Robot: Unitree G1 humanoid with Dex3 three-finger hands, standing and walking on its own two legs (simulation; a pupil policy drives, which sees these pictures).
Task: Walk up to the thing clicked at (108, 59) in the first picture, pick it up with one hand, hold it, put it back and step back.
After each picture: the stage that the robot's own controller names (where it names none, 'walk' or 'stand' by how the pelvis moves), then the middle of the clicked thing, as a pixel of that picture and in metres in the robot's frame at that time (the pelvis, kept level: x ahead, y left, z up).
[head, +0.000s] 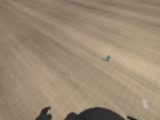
stand; (108, 58) +1.19 -0.41 -0.72
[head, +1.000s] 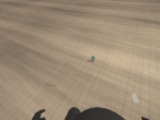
walk; (92, 59) +1.14 -0.01 -0.69
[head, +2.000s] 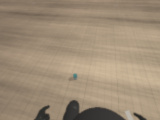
walk; (75, 76) +0.68 +0.23 -0.71
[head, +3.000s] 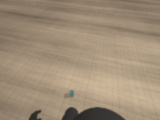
walk; (71, 93) +0.43 +0.19 -0.70
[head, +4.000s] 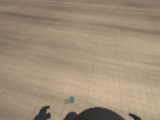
stand; (71, 99) +0.34 +0.19 -0.72
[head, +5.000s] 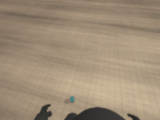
stand; (72, 99) +0.33 +0.20 -0.72
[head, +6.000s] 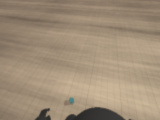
stand; (71, 101) +0.34 +0.21 -0.73
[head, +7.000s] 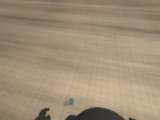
stand; (71, 101) +0.32 +0.21 -0.73
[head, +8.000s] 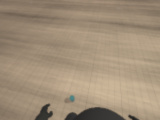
go down; (72, 98) +0.33 +0.20 -0.72
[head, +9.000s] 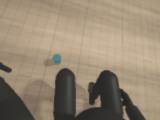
go down; (57, 59) +0.43 +0.23 -0.30
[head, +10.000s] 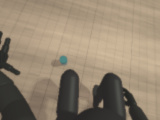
close in; (63, 60) +0.42 +0.22 -0.31
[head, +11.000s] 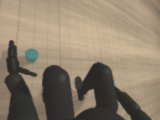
close in; (31, 56) +0.41 +0.25 -0.22
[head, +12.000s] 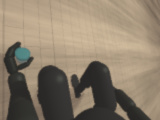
close; (22, 56) +0.40 +0.27 -0.22
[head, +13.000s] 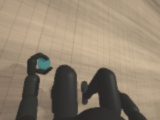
lift; (43, 64) +0.32 +0.26 -0.15
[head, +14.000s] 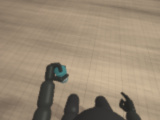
lift; (62, 74) +0.31 +0.18 +0.01
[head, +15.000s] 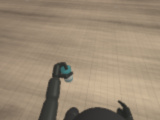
hold; (67, 74) +0.33 +0.16 +0.01
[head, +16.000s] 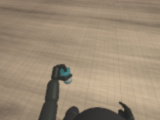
hold; (66, 75) +0.32 +0.16 -0.01
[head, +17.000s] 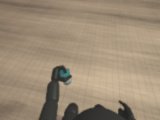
crouch; (66, 77) +0.32 +0.16 -0.04
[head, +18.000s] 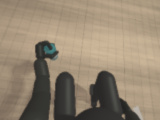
lower; (51, 52) +0.45 +0.22 -0.09
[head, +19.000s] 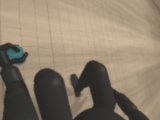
lower; (17, 55) +0.42 +0.27 -0.23
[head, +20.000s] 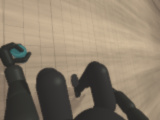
lower; (20, 54) +0.41 +0.28 -0.23
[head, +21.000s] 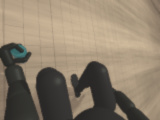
lower; (20, 54) +0.41 +0.27 -0.23
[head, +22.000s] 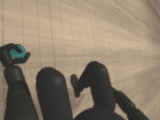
lower; (19, 55) +0.41 +0.28 -0.23
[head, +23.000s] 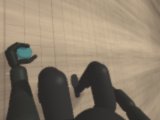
open; (24, 55) +0.40 +0.26 -0.23
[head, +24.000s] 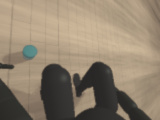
stand; (29, 53) +0.40 +0.26 -0.23
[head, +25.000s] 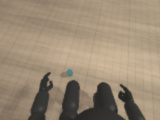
walk; (70, 73) +0.39 +0.19 -0.48
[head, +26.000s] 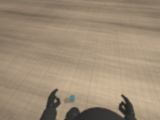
stand; (72, 98) +0.34 +0.18 -0.66
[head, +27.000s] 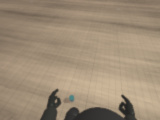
stand; (71, 98) +0.34 +0.18 -0.67
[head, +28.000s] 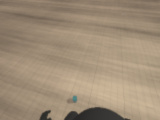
stand; (74, 99) +0.36 +0.16 -0.72
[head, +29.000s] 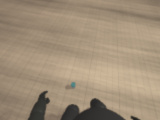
walk; (73, 85) +0.41 +0.13 -0.71
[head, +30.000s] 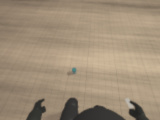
walk; (74, 70) +0.63 +0.21 -0.69
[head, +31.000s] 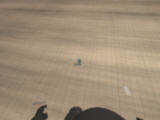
stand; (79, 62) +0.97 +0.21 -0.70
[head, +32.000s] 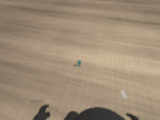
stand; (79, 63) +1.00 +0.18 -0.72
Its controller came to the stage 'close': yes
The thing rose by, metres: 0.71
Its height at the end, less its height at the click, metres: +0.00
